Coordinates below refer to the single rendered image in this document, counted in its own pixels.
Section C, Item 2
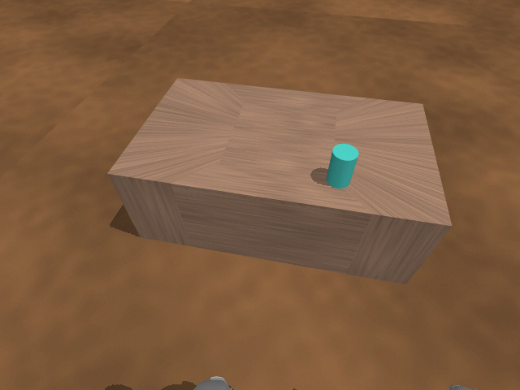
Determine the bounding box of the can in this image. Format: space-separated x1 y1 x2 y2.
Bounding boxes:
327 144 359 189

